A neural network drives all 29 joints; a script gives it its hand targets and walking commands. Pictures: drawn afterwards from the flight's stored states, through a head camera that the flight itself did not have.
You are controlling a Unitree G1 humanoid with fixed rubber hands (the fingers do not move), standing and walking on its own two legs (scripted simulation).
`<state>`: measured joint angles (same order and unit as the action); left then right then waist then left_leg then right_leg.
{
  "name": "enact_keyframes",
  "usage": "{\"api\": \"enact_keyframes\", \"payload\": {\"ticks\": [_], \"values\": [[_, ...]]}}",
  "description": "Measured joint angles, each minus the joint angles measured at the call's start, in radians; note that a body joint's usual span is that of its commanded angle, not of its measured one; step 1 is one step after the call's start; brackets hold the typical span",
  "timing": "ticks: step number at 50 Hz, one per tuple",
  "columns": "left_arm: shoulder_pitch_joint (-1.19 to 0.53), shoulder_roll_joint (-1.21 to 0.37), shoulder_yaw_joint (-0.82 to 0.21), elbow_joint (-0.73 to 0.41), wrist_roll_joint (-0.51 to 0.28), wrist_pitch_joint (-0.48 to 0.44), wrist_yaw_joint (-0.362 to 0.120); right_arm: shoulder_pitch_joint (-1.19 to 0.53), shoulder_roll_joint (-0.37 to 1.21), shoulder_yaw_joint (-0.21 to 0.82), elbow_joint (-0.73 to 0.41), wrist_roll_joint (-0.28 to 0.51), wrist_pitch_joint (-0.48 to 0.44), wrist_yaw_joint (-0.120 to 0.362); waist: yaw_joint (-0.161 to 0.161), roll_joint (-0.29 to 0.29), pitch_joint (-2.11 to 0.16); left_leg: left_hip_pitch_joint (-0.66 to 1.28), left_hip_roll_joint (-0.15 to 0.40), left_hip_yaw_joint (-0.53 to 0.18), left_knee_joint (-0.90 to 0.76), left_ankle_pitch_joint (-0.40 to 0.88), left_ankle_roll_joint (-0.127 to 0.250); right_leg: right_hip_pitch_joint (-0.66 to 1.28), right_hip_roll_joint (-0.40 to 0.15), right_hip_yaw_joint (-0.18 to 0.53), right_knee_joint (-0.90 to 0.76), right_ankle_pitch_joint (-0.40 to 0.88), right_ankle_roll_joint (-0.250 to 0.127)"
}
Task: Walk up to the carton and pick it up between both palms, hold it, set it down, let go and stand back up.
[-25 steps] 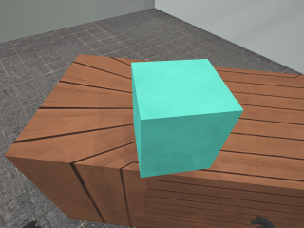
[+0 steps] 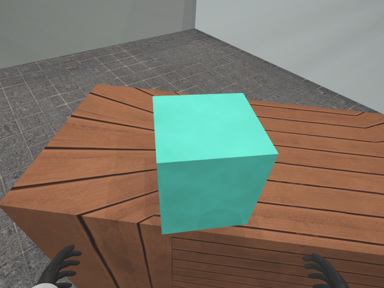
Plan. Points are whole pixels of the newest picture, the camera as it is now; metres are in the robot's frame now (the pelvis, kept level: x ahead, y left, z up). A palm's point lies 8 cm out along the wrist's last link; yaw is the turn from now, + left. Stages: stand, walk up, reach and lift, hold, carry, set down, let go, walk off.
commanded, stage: reach and lift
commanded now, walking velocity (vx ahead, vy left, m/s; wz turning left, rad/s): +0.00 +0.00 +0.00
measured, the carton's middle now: (202, 163) +0.39 -0.02 +0.07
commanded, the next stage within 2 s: none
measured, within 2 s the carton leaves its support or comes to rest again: neither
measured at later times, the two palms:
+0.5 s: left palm (60, 267) +0.18 +0.24 +0.01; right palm (336, 281) +0.17 -0.27 +0.00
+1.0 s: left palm (70, 244) +0.20 +0.21 +0.07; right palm (335, 252) +0.20 -0.25 +0.06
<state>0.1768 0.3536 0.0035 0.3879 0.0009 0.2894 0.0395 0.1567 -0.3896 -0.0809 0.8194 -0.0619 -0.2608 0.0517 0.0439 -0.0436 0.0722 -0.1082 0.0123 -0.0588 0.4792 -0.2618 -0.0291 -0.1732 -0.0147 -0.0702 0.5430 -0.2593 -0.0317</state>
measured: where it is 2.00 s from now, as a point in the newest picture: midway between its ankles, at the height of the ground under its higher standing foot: outside the picture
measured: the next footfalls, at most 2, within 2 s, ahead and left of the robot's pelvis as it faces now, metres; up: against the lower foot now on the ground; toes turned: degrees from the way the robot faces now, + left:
none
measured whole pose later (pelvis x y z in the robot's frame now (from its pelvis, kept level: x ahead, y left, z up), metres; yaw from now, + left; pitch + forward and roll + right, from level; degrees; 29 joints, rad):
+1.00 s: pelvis +0.01 +0.01 +0.01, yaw +0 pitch -5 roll +0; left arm 0.42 0.09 0.00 -0.27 0.00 0.24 0.19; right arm 0.32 -0.38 -0.11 0.11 0.26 -0.03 0.18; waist -0.01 -0.03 0.00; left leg -0.06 0.02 -0.06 0.35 -0.21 -0.03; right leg -0.10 -0.01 -0.07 0.37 -0.18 -0.02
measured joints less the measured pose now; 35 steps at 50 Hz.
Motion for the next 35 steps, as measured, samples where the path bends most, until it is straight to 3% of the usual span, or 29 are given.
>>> {"api": "enact_keyframes", "payload": {"ticks": [20,35], "values": [[0.134,-0.125,0.000,-0.265,0.000,-0.037,0.078,0.063,0.008,-0.022,-0.244,0.128,0.148,0.111,-0.023,0.006,-0.058,0.024,0.000,0.000,-0.066,0.037,0.002,0.056,0.003,0.000,-0.133,0.072,0.006],[0.185,-0.212,0.000,-0.469,-0.005,-0.053,0.109,0.119,0.008,-0.021,-0.529,0.250,0.195,0.125,-0.034,0.011,-0.070,0.045,0.001,0.000,-0.118,0.052,-0.004,0.067,0.004,0.000,-0.163,0.074,0.007]]}}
